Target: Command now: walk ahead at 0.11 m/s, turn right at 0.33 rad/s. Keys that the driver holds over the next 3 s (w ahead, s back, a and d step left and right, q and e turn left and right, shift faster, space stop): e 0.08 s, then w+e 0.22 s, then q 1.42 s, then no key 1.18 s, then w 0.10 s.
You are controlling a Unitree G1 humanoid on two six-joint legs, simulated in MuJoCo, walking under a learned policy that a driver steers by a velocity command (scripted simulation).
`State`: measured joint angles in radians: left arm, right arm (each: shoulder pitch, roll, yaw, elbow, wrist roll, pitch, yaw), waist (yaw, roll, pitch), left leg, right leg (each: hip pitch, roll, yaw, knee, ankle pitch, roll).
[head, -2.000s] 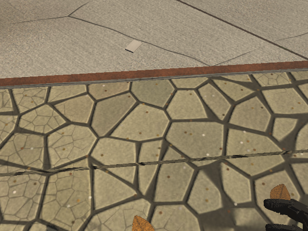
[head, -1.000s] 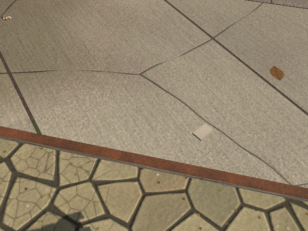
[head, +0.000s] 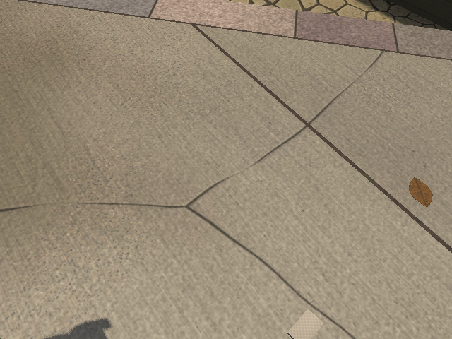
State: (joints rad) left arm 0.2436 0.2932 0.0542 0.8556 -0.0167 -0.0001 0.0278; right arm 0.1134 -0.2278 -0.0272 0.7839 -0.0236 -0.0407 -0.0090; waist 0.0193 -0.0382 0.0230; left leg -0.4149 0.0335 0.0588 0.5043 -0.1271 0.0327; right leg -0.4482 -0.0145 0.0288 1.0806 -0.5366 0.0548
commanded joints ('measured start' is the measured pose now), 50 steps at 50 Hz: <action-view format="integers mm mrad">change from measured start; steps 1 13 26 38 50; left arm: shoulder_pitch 59 -21 30 -40 -63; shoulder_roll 86 51 59 153 37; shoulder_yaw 40 39 25 55 27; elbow -57 -123 -92 -116 -131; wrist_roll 1 4 55 11 20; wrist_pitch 37 26 -39 0 6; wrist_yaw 26 -31 21 35 4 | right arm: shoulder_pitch -17 -6 -8 191 -78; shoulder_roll -148 -229 -94 -218 -200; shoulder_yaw -41 -86 -60 -121 -109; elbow -39 4 78 8 -126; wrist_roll -11 43 41 39 46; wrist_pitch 0 0 26 63 67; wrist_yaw -21 -22 17 28 -37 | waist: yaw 4 -10 -21 -150 7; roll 203 154 -37 104 178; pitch -115 -73 -9 -231 -158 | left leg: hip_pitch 152 187 -264 467 90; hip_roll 254 310 4 -2 95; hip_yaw -211 -81 -100 -152 -345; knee -250 -341 542 -23 -136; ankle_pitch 72 -373 -84 181 -21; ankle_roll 181 158 -73 205 156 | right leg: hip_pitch -94 85 387 92 122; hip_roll -48 -59 -240 -75 30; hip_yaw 8 -119 -65 -227 8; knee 103 -373 -807 -122 -375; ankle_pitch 94 164 907 940 151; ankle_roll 25 -88 -212 -20 24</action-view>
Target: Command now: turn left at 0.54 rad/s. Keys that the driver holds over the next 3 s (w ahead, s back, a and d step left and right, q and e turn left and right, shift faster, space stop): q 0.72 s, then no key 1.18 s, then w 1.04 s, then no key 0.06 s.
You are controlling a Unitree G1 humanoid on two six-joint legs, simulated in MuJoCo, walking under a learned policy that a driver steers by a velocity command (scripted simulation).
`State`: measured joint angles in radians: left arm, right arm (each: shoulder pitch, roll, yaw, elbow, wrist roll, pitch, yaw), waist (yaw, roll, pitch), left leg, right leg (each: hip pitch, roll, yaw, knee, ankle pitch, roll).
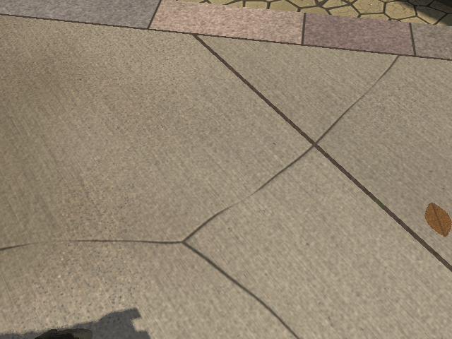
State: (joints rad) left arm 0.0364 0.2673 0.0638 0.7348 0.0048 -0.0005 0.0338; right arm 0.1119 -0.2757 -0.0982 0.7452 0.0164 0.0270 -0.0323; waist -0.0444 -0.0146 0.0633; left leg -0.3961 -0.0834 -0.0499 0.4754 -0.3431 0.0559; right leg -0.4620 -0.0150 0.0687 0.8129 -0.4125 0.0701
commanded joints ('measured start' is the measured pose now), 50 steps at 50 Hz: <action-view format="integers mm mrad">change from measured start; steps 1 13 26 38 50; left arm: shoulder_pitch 187 -90 -116 70 66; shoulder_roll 80 86 67 177 119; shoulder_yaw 27 -5 28 58 43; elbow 3 -148 -221 -159 -133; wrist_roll -4 17 6 28 -18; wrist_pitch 10 13 7 -30 2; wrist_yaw -6 45 35 -21 14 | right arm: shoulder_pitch -86 82 107 132 51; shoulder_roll -158 -104 -166 -94 -44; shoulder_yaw -39 -17 3 4 32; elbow -91 -127 -145 -214 -146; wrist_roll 9 1 -13 7 3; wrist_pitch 7 91 -17 15 15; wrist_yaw -14 9 -26 -26 50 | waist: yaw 94 -45 47 31 59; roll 173 -107 146 -92 -169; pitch -215 -148 -69 -249 -163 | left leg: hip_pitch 61 -36 271 20 170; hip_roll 195 124 311 85 93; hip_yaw -224 56 -354 -228 -10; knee -90 612 -57 170 50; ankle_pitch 182 27 596 304 46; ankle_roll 106 -142 175 -9 -101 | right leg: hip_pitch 187 210 -404 396 192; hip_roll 49 -184 -15 -135 -190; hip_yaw -78 -73 -5 172 96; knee -163 -363 541 -309 -384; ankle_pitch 62 262 50 517 338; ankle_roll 2 -185 20 -177 -283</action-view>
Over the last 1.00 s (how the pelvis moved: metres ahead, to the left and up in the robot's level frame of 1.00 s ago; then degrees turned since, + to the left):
0.16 -0.06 0.02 5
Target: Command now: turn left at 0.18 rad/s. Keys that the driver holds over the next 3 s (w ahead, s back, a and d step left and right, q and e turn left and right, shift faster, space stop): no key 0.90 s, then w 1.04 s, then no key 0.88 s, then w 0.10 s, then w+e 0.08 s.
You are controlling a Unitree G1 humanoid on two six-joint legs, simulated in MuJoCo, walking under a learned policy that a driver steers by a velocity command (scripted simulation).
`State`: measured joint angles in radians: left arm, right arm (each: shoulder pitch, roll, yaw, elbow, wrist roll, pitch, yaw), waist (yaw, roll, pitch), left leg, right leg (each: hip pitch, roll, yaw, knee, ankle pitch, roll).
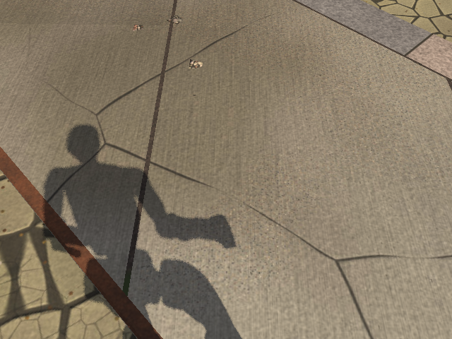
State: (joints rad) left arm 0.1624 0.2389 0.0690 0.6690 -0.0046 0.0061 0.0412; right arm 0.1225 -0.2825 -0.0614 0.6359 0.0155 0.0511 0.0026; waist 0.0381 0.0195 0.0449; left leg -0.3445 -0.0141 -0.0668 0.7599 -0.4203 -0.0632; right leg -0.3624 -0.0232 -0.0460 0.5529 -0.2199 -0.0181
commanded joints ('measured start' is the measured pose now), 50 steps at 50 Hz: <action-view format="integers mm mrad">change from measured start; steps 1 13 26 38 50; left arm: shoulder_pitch -54 11 -22 -55 -141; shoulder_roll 140 85 64 54 62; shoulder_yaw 34 4 4 10 11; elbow -62 30 167 291 326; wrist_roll -10 25 10 3 -16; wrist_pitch -2 -24 -20 -16 -34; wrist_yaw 8 -5 13 22 21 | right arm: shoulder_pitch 85 54 145 213 317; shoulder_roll -39 -29 -26 -34 -110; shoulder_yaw -9 20 -10 -11 -27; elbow -10 42 178 297 353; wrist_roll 2 -30 -23 -22 -18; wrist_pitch -7 -63 -38 -41 -49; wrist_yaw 21 -9 -25 -32 -42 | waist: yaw -40 -22 -27 -25 -100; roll -177 20 36 36 171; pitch -144 -41 -74 -48 69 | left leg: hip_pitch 215 114 264 234 242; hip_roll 7 120 114 101 255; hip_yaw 41 -143 -112 -99 -381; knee -354 -449 -434 -452 -655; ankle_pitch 252 230 624 527 -343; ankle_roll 36 109 92 83 266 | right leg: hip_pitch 38 57 51 72 -194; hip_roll -177 -52 -51 -38 -3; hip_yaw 198 81 69 57 9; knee -90 32 9 -3 272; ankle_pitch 96 46 24 25 -259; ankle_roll -183 79 83 69 28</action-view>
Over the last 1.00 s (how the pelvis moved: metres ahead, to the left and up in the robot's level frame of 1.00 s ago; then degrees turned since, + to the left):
-0.02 0.01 0.00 32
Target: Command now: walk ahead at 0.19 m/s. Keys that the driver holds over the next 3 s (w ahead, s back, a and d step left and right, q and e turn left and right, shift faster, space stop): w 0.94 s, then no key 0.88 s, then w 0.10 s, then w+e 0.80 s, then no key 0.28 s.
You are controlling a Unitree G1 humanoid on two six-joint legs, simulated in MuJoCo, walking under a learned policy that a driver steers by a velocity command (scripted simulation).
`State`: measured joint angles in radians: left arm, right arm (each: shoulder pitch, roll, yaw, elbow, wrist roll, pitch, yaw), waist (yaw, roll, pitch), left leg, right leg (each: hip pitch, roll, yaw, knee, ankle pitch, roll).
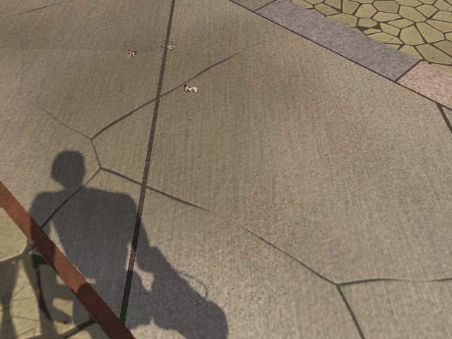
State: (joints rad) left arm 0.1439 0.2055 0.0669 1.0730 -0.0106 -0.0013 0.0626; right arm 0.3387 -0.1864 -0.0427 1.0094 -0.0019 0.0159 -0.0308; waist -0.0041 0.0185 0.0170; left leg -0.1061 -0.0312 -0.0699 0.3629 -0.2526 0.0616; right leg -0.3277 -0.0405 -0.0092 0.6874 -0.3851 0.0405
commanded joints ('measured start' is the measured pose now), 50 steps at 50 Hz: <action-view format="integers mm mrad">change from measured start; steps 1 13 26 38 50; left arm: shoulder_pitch -143 351 248 289 104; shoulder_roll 101 304 113 203 114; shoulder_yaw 14 69 -37 -6 -16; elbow -91 17 -25 -48 -202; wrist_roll -21 -3 14 9 9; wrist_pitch -41 -92 -106 -60 -80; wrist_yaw -8 -62 -51 -43 -47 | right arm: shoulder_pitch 115 -8 -290 -111 -169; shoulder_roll -201 -81 -70 -242 -186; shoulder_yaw -47 -6 -23 -71 -28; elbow -19 -140 -214 -201 -124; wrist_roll -4 24 22 25 -11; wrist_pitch -26 -86 -96 -115 -135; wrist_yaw -12 -8 41 73 52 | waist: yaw -65 212 49 -159 46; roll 180 -309 -70 -160 21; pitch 124 -85 86 -166 39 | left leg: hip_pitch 41 -594 -595 60 -166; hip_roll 314 -30 116 19 226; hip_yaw -429 94 100 119 -7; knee -277 547 403 131 -239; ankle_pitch -498 -3 301 245 541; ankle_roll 175 -24 -38 126 205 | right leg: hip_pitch -324 491 221 346 -261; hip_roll -13 -266 -112 -171 -117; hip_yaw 0 516 36 -14 49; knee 222 -343 -598 3 302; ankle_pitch -124 -228 449 1139 193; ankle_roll -47 -281 -196 -141 -23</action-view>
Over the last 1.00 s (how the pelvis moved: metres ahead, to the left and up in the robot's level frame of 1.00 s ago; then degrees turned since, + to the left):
0.03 0.03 -0.01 1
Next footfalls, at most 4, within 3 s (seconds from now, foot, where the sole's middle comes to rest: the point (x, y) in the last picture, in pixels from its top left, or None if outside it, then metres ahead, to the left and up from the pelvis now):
0.22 right None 0.14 -0.17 -0.75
0.76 left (222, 334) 0.52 0.03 -0.75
1.22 right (295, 262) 0.75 -0.21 -0.75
1.52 left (220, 283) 0.68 0.03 -0.75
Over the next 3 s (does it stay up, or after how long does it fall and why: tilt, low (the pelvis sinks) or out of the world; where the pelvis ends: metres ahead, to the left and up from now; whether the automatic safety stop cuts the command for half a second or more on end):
stays up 1.13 -0.23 0.02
